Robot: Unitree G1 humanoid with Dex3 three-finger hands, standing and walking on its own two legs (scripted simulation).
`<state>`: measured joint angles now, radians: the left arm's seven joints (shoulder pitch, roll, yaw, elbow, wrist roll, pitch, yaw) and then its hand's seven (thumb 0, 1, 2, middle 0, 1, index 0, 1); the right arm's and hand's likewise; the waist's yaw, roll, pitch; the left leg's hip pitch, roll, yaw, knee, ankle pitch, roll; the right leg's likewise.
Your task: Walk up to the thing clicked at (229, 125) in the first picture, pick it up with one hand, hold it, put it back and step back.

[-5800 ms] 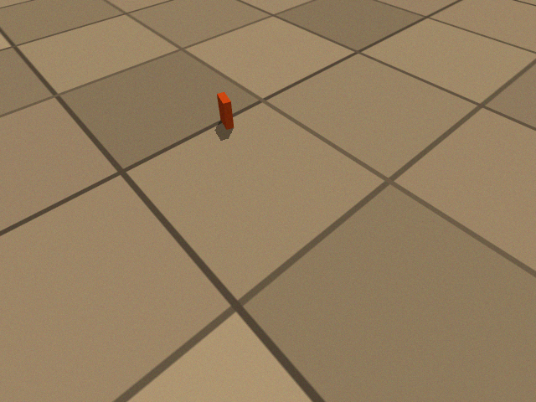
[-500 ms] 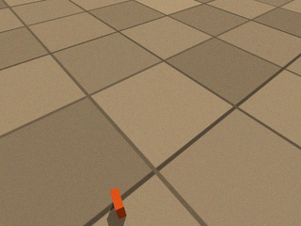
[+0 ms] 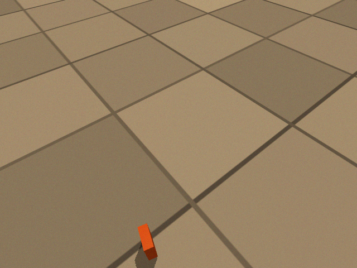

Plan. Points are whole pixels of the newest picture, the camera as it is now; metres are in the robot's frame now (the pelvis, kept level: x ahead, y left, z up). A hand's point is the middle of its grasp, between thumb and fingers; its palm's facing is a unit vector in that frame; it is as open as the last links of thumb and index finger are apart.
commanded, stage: walk up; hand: left
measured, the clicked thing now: (148, 242) +0.37 +0.20 -0.69
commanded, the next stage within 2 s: stand in 0.56 s
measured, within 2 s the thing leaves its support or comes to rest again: neither
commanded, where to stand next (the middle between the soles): +0.06 +0.00 m, yaw +0 degrees
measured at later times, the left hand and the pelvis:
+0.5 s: hand out of the picture +0.10 +0.25 -0.15, palm faces -0.03 -0.94 -0.34, open 7.4 cm; pelvis +0.01 +0.00 +0.00, yaw +0 degrees
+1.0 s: hand out of the picture +0.09 +0.24 -0.16, palm faces -0.02 -0.94 -0.34, open 7.4 cm; pelvis +0.02 -0.01 +0.00, yaw +0 degrees
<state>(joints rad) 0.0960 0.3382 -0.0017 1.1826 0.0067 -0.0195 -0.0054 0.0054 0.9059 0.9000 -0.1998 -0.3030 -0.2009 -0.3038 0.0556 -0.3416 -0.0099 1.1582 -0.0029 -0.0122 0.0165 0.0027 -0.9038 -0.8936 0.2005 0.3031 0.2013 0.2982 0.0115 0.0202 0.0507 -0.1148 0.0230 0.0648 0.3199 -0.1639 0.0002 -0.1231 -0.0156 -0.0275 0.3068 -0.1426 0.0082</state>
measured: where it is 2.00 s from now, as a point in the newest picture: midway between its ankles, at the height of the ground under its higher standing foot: outside the picture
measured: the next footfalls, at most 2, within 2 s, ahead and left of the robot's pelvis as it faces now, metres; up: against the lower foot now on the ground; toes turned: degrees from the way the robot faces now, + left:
none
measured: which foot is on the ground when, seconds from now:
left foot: down 0.00-1.00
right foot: down 0.00-1.00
